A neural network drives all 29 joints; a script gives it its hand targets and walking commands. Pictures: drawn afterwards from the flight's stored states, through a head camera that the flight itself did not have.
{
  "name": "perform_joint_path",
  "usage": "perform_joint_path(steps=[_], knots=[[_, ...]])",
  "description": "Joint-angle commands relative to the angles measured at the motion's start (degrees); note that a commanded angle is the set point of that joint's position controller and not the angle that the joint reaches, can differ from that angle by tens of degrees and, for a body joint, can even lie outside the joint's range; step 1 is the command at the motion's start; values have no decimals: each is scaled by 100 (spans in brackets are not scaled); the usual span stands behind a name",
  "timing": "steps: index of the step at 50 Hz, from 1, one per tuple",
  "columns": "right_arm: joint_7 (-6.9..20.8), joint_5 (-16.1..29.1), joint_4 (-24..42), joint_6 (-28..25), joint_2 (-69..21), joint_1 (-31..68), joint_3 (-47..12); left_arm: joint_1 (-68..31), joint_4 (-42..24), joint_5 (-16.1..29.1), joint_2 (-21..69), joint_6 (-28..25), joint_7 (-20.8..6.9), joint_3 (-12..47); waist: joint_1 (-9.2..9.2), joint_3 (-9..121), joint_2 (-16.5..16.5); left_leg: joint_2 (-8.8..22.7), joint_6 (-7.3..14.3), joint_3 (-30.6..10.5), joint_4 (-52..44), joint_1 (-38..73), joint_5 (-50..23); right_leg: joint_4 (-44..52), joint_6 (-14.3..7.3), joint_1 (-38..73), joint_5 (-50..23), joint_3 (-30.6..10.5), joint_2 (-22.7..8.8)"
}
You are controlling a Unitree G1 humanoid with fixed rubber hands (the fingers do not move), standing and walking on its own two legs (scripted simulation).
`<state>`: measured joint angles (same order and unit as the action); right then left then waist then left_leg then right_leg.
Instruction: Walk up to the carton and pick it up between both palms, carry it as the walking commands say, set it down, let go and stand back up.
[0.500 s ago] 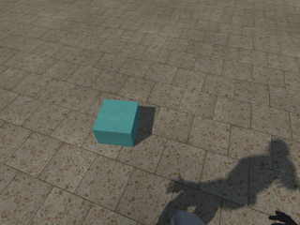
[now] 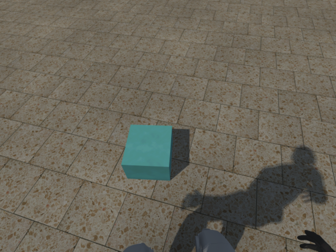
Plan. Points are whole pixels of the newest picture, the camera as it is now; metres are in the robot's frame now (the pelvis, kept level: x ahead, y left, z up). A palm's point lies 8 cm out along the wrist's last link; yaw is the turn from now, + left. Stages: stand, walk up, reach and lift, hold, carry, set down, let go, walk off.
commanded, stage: walk up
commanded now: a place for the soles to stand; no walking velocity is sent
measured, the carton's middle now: (149, 152) +0.77 +0.12 -0.65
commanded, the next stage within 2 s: none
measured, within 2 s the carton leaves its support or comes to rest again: neither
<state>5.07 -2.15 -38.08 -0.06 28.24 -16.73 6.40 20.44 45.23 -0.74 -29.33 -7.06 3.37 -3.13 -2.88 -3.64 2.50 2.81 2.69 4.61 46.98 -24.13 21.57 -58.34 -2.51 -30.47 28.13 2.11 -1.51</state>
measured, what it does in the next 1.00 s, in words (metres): steps to the left: right foot, then left foot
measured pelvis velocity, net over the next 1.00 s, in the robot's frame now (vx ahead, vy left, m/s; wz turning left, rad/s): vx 0.19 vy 0.21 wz -0.13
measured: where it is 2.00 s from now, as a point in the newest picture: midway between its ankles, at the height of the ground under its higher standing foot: (139, 248)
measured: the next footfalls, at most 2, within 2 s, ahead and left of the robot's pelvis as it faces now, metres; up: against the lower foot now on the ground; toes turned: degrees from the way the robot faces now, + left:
right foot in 0.06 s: +0.12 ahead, -0.09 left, +0.00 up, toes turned -3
left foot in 0.32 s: +0.22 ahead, +0.26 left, +0.00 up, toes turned +2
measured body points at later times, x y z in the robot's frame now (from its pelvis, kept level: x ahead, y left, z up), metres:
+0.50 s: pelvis +0.12 +0.16 +0.00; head +0.13 +0.14 +0.45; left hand +0.23 +0.51 -0.07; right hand +0.18 -0.20 -0.09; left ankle +0.18 +0.26 -0.70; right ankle +0.16 +0.02 -0.66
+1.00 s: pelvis +0.19 +0.21 +0.00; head +0.22 +0.22 +0.45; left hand +0.35 +0.53 -0.10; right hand +0.28 -0.14 -0.07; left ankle +0.23 +0.31 -0.70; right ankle +0.21 +0.06 -0.70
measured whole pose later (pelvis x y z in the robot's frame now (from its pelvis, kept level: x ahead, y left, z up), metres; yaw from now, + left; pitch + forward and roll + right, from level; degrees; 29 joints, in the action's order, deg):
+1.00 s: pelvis +0.19 +0.21 +0.00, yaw -8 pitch -2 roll -1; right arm -1.2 0.1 -48.1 -4.7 26.5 -10.1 1.5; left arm 9.9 49.5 -0.7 -26.3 -2.0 -0.2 -2.7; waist 0.3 -4.2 -0.7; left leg 2.4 1.1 3.7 45.8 -21.8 22.5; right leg -44.0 0.4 -22.4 19.3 -0.5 -1.4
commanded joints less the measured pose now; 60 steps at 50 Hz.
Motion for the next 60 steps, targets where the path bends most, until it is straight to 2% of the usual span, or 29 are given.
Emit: perform_joint_path(steps=[1, 2, 3, 4, 5, 6, 10, 14, 16, 17, 18, 19, 22, 26, 29, 30, 31, 32, 33, 34, 37, 39, 40, 41, 42, 46, 48, 53, 60], knots=[[-3, -21, 435, -26, 1150, 436, 294, 1146, 86, 31, -983, -100, 4, -379, 476, 13, 816, 972, 1022, -1548, -1808, -861, 1253, 1513, -100, 1411, -829, 218, 162], [-2, -43, 495, -1, 956, 509, 231, 1506, 145, -11, -1105, -143, 40, -475, 776, 125, 400, 731, 774, -1225, -947, -1726, 1493, 1999, -198, 2554, -790, -164, 138], [-8, -54, 628, -18, 633, 527, 116, 1931, 112, -85, -1575, -174, 118, -664, 1140, 329, -625, 213, 374, -717, 759, -2602, 984, 2919, -387, 3350, 691, -1781, -680], [-48, -30, 822, -12, 485, 489, 64, 1644, -178, -117, -2061, -166, 192, -749, 993, 353, -1157, -193, 29, -730, 2023, -3323, 1135, 4033, -991, 3277, 1460, -4753, -2312], [-112, -63, 776, 53, 1023, 548, 205, 1275, -288, -17, -1952, -139, 182, -706, 813, 175, -190, 96, -4, -1472, 2350, -3156, 942, 3976, -1355, 2714, 1264, -4830, -2539], [-101, 14, 659, 59, 1149, 436, 278, 1029, -304, 28, -1767, -138, 175, -610, 611, -7, -143, 290, -132, -1495, 2512, -3052, 623, 3605, -1507, 2530, 615, -4315, -2418], [-33, 35, 291, 32, 969, -64, 321, 421, -386, -68, -1665, -123, 103, -479, 266, -44, -947, 438, -252, -854, 1570, -1532, 136, 3019, -1201, 1072, -1670, -2012, -1494], [72, 120, 268, 44, 841, -214, 362, 113, -452, -142, -1859, -55, 48, -540, 64, 90, -1240, 64, -125, -13, 307, 419, 58, 2769, -915, -292, -318, -1208, -1095], [46, 74, -49, -27, 1019, -1061, 508, 153, -397, -184, -1420, 62, 45, -403, -358, 306, -282, -486, -104, 304, -350, 1887, 508, 1283, -665, -1070, 282, -550, -628], [-3, -19, -99, -92, 1404, -1502, 608, 110, -467, -128, -904, 77, 45, -214, -673, 315, 1022, 263, 221, -1119, -1294, 2254, 1332, -587, -369, -1633, 78, -164, -82], [-41, -12, 208, -147, 1865, -1154, 615, -16, -665, 56, -658, 56, 115, -128, -559, 226, 1850, 1918, 1025, -4494, -2959, 1894, 2136, -1707, -29, -2711, 796, -245, 430], [-76, 155, 240, -140, 1768, -774, 569, -197, -607, -4, -1194, 71, 166, -226, -444, 184, 306, 2148, 1370, -4646, -3013, 1358, 2464, -1971, -25, -2358, 302, -927, -4], [-167, 55, 198, -136, 1489, 18, 394, 580, -89, -24, -1294, 10, -15, -275, 248, -195, 460, 1437, 1132, -2972, -2584, 193, 2479, -921, -11, -1148, -162, -462, -387], [-233, 102, -76, -240, 1344, -114, 256, 365, -95, -74, -879, 77, -205, -320, 200, -200, 590, 1303, 1124, -2048, -2441, -224, 835, 339, 42, 48, -277, -91, -123], [-306, 152, -202, -254, 1119, 43, 92, 364, -98, -93, -680, 89, -215, -346, 429, 45, 388, 1155, 833, -1389, -1772, -449, -331, 1631, -72, 1336, -875, -40, 115], [-328, 164, -237, -260, 931, 10, -6, 396, -124, -127, -721, 80, -191, -378, 536, 145, 171, 1028, 654, -1149, -1262, -667, -549, 2038, -145, 1839, -795, -269, 152], [-352, 188, -180, -287, 653, 23, -127, 532, -167, -182, -971, 64, -151, -446, 687, 328, -538, 717, 371, -786, -188, -1164, -799, 2699, -373, 2372, -306, -1486, -455], [-366, 230, -83, -287, 463, -13, -190, 365, -311, -141, -1370, 23, -129, -522, 597, 409, -1349, -125, -30, -205, 927, -1829, 428, 3521, -1103, 2423, -71, -3793, -1776], [-449, 206, -141, -238, 855, 86, -90, 368, -257, -60, -1412, 48, -159, -498, 630, 318, -874, -5, -18, -663, 1197, -1797, 1366, 3489, -1553, 2224, -815, -3978, -2147], [-474, 233, -225, -257, 927, 28, -71, 285, -282, 1, -1363, 82, -167, -453, 620, 381, -847, 18, -21, -792, 1240, -1623, 1301, 3261, -1652, 2118, -1302, -3575, -2086], [-516, 240, -609, -377, 820, -429, -87, -498, -302, -49, -1057, 241, -200, -271, 277, 429, -1072, 39, -3, -297, 83, -44, 415, 2748, -1114, 1057, -2602, -1886, -1300], [-535, 173, -775, -465, 729, -564, -69, -921, -287, -32, -689, 356, -274, -135, 43, 500, -833, -206, 84, -154, -986, 1414, -467, 2024, -591, 7, -2275, -961, -629], [-571, 99, -746, -521, 998, -579, -2, -942, -327, -15, -375, 387, -305, -66, 23, 542, -19, 608, 292, -1447, -1653, 1680, -701, 1062, -246, -417, -1816, -627, -249], [-586, 109, -564, -555, 1471, -188, 26, -683, -269, 19, -371, 465, -279, -89, 217, 488, 606, 1953, 916, -3295, -2335, 901, -660, 650, 93, -318, -244, -377, 49], [-600, 155, -612, -551, 1487, 15, 6, -764, -156, 8, -674, 517, -260, -206, 199, 346, 258, 2102, 1164, -3237, -2307, 717, -1057, 494, 101, -131, 402, -532, -71], [-655, 208, -789, -508, 1129, 469, -174, -591, 236, -9, -587, 452, -297, -193, 413, 338, 435, 1133, 585, -1437, -1322, 291, -2942, 1693, -67, 1133, -1348, -307, -122], [-656, 251, -778, -506, 982, 458, -222, -935, 151, -26, -738, 422, -331, -214, 284, 609, 235, 712, 335, -1077, -1200, 160, -2135, 1718, -214, 1392, -2299, -754, -322], [-658, 187, -991, -483, 1076, 869, -241, -1151, 398, 19, -595, 540, -371, -156, 375, 526, 268, 978, 430, -1496, -1831, 393, -768, 1765, -88, 1203, -1389, -532, -186], [-619, 192, -1290, -436, 853, 1169, -309, -1530, 671, -8, -647, 497, -407, -112, 294, 424, -126, 519, 37, -887, -1889, 628, -425, 2769, -203, 1315, -1586, -990, -487]])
